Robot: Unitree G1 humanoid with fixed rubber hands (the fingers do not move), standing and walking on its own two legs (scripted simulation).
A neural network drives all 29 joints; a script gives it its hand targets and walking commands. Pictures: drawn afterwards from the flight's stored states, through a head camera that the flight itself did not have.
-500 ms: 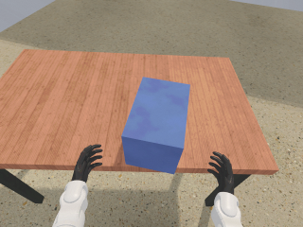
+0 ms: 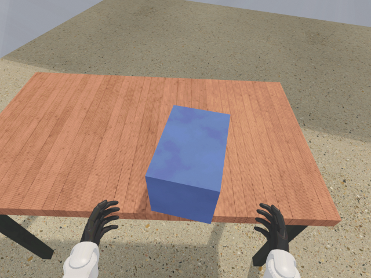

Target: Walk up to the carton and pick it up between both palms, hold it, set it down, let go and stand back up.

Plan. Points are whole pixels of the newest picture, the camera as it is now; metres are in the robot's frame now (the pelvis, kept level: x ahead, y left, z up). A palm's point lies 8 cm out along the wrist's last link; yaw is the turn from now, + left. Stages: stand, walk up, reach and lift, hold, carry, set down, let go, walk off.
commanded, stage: set down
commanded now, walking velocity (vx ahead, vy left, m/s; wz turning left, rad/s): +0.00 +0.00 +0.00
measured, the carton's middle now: (191, 162) +0.42 -0.01 -0.04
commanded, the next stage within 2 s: let go in 1.14 s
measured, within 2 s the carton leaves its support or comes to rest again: neither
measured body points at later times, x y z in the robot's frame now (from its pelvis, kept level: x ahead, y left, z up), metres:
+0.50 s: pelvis +0.00 +0.00 +0.00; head +0.00 +0.02 +0.45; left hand +0.22 +0.23 -0.07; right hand +0.20 -0.20 -0.05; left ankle +0.03 +0.13 -0.74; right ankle +0.02 -0.09 -0.74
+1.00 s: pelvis +0.00 -0.01 +0.00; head +0.00 +0.01 +0.45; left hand +0.21 +0.22 -0.07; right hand +0.19 -0.21 -0.06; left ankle +0.03 +0.13 -0.74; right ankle +0.02 -0.09 -0.74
